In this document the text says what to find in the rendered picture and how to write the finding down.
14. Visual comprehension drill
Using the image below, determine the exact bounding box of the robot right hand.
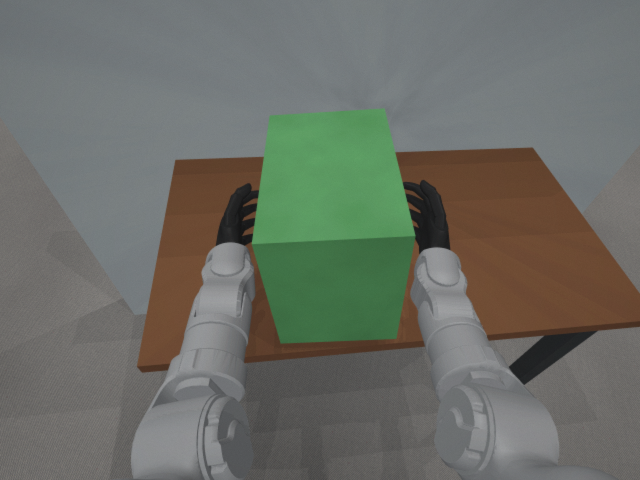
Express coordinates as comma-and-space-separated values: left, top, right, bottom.
403, 180, 450, 255

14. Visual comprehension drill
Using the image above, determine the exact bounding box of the robot left forearm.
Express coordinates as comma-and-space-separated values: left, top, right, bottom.
131, 242, 256, 474

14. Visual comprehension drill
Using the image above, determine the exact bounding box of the robot left hand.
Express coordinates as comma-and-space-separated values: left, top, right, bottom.
216, 183, 259, 246

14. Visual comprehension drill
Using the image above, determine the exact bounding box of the robot right forearm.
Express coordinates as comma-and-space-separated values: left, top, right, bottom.
410, 247, 559, 458

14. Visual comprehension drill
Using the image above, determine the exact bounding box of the right robot upper arm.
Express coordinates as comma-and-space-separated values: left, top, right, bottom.
434, 382, 619, 480

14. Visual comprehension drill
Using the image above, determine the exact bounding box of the table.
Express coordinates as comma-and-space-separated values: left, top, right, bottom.
137, 148, 640, 385

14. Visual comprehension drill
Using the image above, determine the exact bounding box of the carton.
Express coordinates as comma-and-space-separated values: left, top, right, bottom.
252, 108, 416, 344

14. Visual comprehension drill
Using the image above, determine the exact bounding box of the left robot upper arm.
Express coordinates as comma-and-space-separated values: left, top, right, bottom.
112, 393, 254, 480

